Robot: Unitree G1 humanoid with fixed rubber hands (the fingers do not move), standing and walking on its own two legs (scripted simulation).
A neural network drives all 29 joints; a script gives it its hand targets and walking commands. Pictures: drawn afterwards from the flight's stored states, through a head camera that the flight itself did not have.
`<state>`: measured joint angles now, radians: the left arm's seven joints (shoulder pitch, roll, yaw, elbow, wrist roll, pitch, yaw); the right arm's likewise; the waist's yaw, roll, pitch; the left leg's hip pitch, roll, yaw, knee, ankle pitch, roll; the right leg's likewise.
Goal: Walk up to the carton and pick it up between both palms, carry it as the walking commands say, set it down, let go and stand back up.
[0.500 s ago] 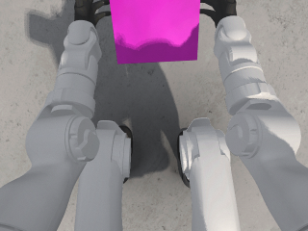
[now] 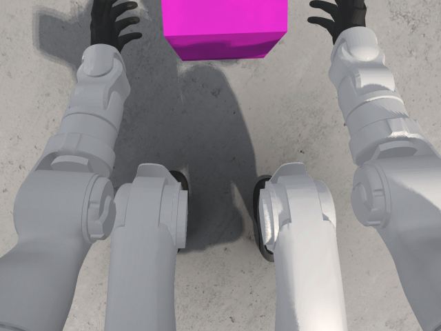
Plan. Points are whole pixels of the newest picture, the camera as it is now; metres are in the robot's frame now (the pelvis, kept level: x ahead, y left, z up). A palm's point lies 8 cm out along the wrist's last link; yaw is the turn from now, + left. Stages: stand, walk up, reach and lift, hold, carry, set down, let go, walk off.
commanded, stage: set down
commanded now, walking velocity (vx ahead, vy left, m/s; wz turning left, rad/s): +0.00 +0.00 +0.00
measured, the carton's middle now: out of the picture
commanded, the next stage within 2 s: let go in 1.30 s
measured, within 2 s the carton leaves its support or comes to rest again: neither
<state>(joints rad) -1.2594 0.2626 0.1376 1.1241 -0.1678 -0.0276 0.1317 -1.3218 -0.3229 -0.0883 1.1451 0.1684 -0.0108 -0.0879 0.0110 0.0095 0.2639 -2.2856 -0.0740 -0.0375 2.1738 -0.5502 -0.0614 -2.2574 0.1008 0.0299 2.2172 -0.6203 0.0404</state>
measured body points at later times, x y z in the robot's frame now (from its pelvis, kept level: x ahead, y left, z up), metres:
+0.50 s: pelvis +0.01 +0.00 +0.08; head +0.33 +0.00 +0.39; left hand +0.52 +0.17 -0.05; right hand +0.54 -0.18 -0.04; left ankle +0.12 +0.13 -0.33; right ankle +0.10 -0.12 -0.33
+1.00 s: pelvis +0.04 +0.00 +0.22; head +0.33 +0.00 +0.56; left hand +0.52 +0.18 +0.10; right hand +0.53 -0.19 +0.11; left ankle +0.12 +0.13 -0.33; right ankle +0.10 -0.12 -0.33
